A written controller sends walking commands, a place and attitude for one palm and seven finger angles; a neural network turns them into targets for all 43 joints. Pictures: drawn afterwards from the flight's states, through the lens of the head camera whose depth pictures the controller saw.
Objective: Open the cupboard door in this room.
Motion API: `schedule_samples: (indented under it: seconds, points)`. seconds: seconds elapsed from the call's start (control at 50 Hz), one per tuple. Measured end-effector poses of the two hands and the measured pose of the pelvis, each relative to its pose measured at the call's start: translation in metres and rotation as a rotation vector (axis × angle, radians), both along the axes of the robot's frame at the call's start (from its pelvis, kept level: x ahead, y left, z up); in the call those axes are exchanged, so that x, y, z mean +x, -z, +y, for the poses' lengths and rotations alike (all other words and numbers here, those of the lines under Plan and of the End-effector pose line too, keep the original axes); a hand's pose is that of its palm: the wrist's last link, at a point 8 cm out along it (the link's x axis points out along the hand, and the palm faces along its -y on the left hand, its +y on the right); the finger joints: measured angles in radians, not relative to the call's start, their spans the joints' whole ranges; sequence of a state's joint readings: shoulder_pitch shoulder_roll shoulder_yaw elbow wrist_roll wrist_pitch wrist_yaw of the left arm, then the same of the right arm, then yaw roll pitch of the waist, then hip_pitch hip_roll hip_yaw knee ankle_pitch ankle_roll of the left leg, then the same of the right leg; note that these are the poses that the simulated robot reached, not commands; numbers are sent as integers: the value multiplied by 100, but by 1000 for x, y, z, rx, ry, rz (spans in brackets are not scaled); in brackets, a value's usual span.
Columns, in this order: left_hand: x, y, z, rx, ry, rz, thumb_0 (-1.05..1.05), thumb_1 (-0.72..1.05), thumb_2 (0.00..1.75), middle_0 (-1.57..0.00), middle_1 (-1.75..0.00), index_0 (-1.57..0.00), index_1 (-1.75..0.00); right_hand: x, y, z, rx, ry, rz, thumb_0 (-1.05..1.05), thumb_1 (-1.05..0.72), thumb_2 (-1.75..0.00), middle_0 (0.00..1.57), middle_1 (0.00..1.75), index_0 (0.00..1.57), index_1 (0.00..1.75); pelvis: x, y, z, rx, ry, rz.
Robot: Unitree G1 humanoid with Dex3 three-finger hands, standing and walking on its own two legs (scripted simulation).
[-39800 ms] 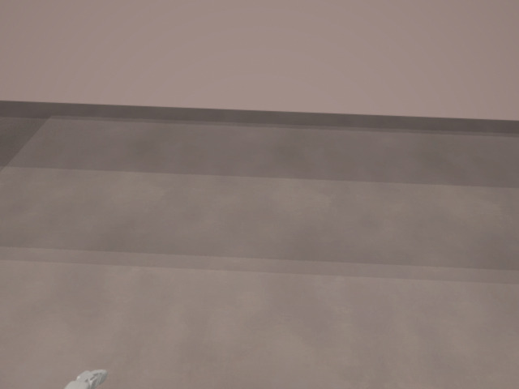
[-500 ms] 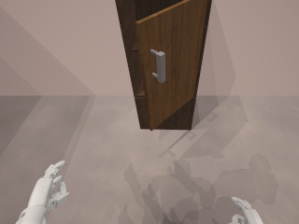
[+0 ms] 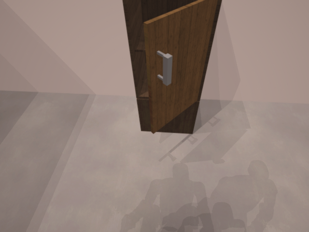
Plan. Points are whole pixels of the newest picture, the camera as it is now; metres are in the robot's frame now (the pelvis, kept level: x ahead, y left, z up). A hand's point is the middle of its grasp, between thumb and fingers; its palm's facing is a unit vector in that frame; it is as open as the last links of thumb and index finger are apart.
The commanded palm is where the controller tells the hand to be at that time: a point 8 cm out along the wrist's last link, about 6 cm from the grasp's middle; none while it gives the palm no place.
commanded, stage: let the arm hang, fingers relaxed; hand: left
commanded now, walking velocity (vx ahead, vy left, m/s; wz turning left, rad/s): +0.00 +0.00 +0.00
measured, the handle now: (163, 68) +0.66 +0.00 +0.05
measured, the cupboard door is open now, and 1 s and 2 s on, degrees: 47 47 47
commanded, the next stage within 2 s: look to check the result in 0.46 s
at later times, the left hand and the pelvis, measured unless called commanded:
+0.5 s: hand out of the picture +0.06 +0.19 -0.17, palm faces +0.01 -0.98 -0.21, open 7.4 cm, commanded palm none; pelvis +0.02 +0.01 +0.00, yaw +0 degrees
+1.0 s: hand out of the picture +0.07 +0.20 -0.16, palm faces +0.00 -0.97 -0.26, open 7.4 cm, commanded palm none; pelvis +0.04 +0.00 +0.01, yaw -1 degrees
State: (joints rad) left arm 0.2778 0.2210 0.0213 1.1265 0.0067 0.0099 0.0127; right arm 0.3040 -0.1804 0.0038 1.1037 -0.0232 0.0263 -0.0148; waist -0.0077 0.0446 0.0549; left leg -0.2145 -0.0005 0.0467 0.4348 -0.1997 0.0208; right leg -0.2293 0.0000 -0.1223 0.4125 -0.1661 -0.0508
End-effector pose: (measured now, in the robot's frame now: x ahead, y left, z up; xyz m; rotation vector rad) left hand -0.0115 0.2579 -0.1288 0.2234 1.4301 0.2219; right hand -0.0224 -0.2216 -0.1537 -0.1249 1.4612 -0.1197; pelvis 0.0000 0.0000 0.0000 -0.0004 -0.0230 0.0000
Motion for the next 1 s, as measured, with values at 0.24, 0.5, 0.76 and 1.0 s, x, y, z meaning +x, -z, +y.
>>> schedule_samples:
  seconds: [0.24,0.5,0.76,1.0]
  points:
    - [44,4,-10,-40,27,-88,1,91,90,-20,-30,-20,-30,16,-3,2,-18,10,-31,0,-90,-90,20,30,20,30,9,-2,5,4,7,0]
    - [66,7,-18,-70,35,-100,1,91,90,-20,-30,-20,-30,48,-8,-2,-41,-3,-70,0,-90,-90,20,30,19,30,23,-4,7,5,7,-1]
    - [63,2,-8,-36,25,-60,1,91,90,-20,-30,-20,-30,74,-8,-6,-42,-19,-92,0,-90,-90,20,30,20,30,34,-5,5,5,8,2]
    - [78,0,-6,-25,38,-78,1,91,90,-20,-30,-20,-30,82,-12,-22,-69,-25,-92,0,-90,-90,20,30,20,30,40,-6,1,5,9,2]
